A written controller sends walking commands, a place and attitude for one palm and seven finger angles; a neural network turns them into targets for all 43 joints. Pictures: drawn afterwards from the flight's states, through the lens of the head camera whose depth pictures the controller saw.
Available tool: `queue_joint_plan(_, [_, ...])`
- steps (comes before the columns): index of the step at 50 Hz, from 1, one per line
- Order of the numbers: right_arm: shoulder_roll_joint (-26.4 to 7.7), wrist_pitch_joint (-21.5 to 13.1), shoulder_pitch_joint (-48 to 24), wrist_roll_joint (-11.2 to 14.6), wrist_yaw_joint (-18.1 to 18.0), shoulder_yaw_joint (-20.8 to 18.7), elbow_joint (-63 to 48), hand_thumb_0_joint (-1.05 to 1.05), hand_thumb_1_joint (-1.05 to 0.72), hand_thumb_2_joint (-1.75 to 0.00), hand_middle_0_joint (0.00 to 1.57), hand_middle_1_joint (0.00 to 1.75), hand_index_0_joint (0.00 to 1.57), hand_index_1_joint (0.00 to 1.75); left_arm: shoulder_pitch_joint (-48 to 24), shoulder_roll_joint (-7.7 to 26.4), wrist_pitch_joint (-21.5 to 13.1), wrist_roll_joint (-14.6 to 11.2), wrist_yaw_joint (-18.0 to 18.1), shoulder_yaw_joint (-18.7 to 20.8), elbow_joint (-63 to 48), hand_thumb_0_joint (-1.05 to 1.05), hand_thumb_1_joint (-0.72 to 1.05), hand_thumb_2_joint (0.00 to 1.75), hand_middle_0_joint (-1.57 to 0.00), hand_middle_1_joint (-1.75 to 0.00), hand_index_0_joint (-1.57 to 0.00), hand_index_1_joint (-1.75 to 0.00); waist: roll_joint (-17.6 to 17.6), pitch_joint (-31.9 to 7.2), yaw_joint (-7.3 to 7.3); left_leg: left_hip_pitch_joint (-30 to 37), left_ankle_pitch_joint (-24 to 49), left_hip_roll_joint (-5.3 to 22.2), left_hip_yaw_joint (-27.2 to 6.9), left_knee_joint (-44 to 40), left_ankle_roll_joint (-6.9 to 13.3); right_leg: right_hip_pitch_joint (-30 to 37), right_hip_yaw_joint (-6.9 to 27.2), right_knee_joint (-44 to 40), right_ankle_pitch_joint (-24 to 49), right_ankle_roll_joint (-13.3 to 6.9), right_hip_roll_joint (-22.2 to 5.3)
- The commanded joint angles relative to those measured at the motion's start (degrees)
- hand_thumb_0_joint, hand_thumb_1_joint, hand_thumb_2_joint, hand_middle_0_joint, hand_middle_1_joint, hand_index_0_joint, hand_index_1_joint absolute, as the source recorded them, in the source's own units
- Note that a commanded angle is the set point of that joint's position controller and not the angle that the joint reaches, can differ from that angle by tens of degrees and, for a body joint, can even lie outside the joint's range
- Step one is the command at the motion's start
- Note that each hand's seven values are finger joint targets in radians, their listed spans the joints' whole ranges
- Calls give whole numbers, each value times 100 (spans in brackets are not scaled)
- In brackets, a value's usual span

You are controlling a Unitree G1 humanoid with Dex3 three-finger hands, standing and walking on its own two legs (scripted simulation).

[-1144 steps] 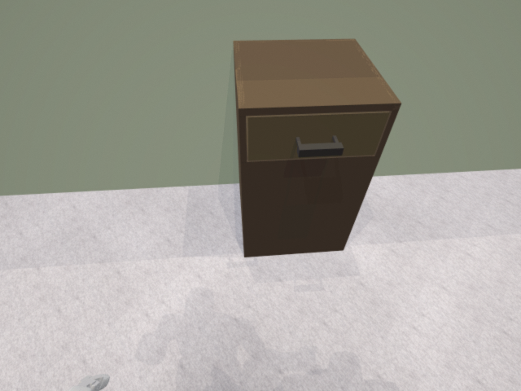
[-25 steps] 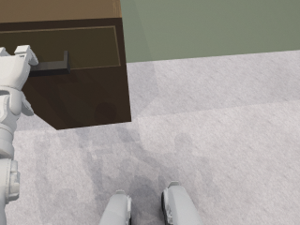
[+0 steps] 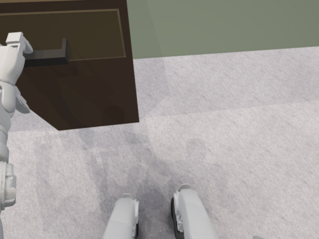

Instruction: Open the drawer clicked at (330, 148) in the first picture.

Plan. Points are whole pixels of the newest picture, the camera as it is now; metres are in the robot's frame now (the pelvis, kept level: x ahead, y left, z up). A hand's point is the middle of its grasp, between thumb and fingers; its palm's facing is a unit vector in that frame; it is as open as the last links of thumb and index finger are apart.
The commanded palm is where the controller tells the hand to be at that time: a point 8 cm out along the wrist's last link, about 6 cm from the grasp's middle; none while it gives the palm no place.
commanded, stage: lower the fingers behind the handle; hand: left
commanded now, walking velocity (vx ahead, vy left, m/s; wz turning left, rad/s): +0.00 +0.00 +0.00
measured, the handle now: (41, 50) +0.58 +0.30 +0.02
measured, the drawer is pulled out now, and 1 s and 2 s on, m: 0.00 0.00 0.00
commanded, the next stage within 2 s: lift the fingers back up to retry in 0.48 s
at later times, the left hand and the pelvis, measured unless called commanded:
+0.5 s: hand (15, 74) +0.49 +0.33 +0.03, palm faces -0.03 +0.03 -1.00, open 14.1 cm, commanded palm +0.48 +0.33 +0.04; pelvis -0.02 +0.00 -0.02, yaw +0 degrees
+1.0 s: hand (11, 73) +0.49 +0.33 +0.04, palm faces -0.10 -0.01 -0.99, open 14.1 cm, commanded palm +0.48 +0.33 +0.10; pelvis +0.00 +0.00 +0.02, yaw +0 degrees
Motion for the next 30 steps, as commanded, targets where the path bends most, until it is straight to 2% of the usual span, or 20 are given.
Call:
queue_joint_plan(1, [-1064,-69,984,52,-92,-300,-266,0,-90,-90,20,30,20,30,-1260,1588,448,42,-256,154,6,0,-50,30,-30,-120,-30,-120,140,-2371,-110,656,1054,-8,228,-1084,195,2224,-250,-721,440,-304,62])
queue_joint_plan(4, [-1051,-76,953,89,-116,-252,-311,0,-90,-90,20,30,20,30,-1237,1532,550,29,-397,18,138,0,-50,30,-30,-120,-30,-120,150,-2308,-114,491,882,-25,249,-1054,202,2227,-242,-709,319,-288,53])
queue_joint_plan(7, [-1069,-83,948,131,-170,-214,-346,0,-90,-90,20,30,20,30,-1427,1727,575,31,-541,49,160,0,-50,30,-30,-120,-30,-120,-40,-2295,-201,355,699,-18,254,-1007,227,2218,-212,-732,185,-257,51])
queue_joint_plan(8, [-1045,-103,932,140,-174,-207,-370,0,-90,-90,20,30,20,30,-1455,1660,580,6,-600,-37,127,0,-50,30,-30,-120,-30,-120,117,-2318,-188,291,634,-38,280,-989,232,2243,-192,-728,152,-256,41])
queue_joint_plan(9, [-1052,-101,942,151,-187,-186,-370,0,-90,-90,20,30,20,30,-1441,1743,567,21,-652,15,168,0,-50,30,-30,-120,-30,-120,14,-2277,-174,275,567,-30,248,-1010,226,2213,-219,-723,46,-267,47])
queue_joint_plan(10, [-1045,-115,911,158,-195,-183,-405,0,-90,-90,20,30,20,30,-1431,1646,548,5,-706,-77,154,0,-50,30,-30,-120,-30,-120,154,-2230,-173,251,495,-38,267,-1007,227,2154,-208,-728,-23,-269,44])
queue_joint_plan(12, [-1043,-141,916,169,-226,-171,-422,0,-90,-90,20,30,20,30,-1495,1735,490,-18,-792,-29,138,0,-50,30,-30,-120,-30,-120,102,-2217,-217,191,452,-28,271,-959,244,2121,-194,-715,-56,-256,42])
queue_joint_plan(13, [-1038,-147,921,178,-236,-168,-444,0,-90,-90,20,30,20,30,-1414,1769,454,-64,-830,26,117,0,-50,30,-30,-120,-30,-120,-54,-2262,-180,121,430,-31,271,-936,252,2210,-182,-715,-67,-248,41])
queue_joint_plan(14, [-1041,-148,903,186,-246,-153,-472,0,-90,-90,20,30,20,30,-1331,1765,420,-76,-875,25,146,0,-50,30,-30,-120,-30,-120,-36,-2231,-152,76,384,-40,264,-939,243,2187,-181,-701,-133,-262,51])
queue_joint_plan(16, [-1028,-172,912,191,-262,-171,-471,0,-90,-90,20,30,20,30,-1401,1713,332,-69,-929,5,70,0,-50,30,-30,-120,-30,-120,-42,-2258,-191,83,387,-29,252,-888,249,2081,-188,-658,-141,-271,57])
queue_joint_plan(17, [-1022,-194,913,201,-268,-165,-483,0,-90,-90,20,30,20,30,-1465,1672,297,-56,-935,-69,28,0,-50,30,-30,-120,-30,-120,87,-2219,-211,45,329,-31,267,-871,247,2003,-181,-652,-193,-262,47])
queue_joint_plan(18, [-1034,-198,894,213,-268,-150,-484,0,-90,-90,20,30,20,30,-1338,1739,306,-65,-939,-5,131,0,-50,30,-30,-120,-30,-120,-13,-2138,-182,-11,253,-28,262,-864,248,1979,-178,-657,-291,-268,54])
queue_joint_plan(19, [-1049,-210,888,215,-285,-148,-493,0,-90,-90,20,30,20,30,-1484,1748,291,-36,-934,-48,95,0,-50,30,-30,-120,-30,-120,13,-2056,-242,-67,184,-27,262,-843,252,1866,-172,-659,-372,-262,52])
queue_joint_plan(21, [-1058,-229,929,218,-299,-146,-485,0,-90,-90,20,30,20,30,-1639,1855,253,-22,-919,1,61,0,-50,30,-30,-120,-30,-120,5,-2063,-260,-96,138,-24,225,-835,251,1804,-191,-619,-455,-275,56])
queue_joint_plan(22, [-1067,-227,952,214,-298,-143,-486,0,-90,-90,20,30,20,30,-1505,1890,255,-2,-908,44,107,0,-50,30,-30,-120,-30,-120,49,-2173,-191,-59,212,-35,227,-819,251,1815,-194,-578,-395,-280,60])
queue_joint_plan(23, [-1055,-224,965,213,-297,-152,-481,0,-90,-90,20,30,20,30,-1543,1802,257,14,-901,-30,48,0,-50,30,-30,-120,-30,-120,181,-2200,-206,-20,247,-26,227,-816,239,1764,-200,-552,-359,-293,64])
queue_joint_plan(26, [-1064,-212,1032,198,-279,-171,-465,0,-90,-90,20,30,20,30,-1506,1821,275,-4,-881,50,-4,0,-50,30,-30,-120,-30,-120,165,-2327,-170,84,433,-19,187,-815,224,1767,-236,-481,-202,-305,69])
queue_joint_plan(27, [-1049,-213,1057,205,-278,-176,-475,0,-90,-90,20,30,20,30,-1445,1677,311,-17,-875,-48,38,0,-50,30,-30,-120,-30,-120,113,-2342,-201,132,476,-15,188,-830,227,1781,-249,-502,-147,-286,64])
queue_joint_plan(30, [-1057,-194,1105,212,-269,-193,-448,0,-90,-90,20,30,20,30,-1577,1736,381,-43,-875,-21,-138,0,-50,30,-30,-120,-30,-120,175,-2454,-191,240,494,-7,189,-889,215,1871,-247,-546,-124,-276,57])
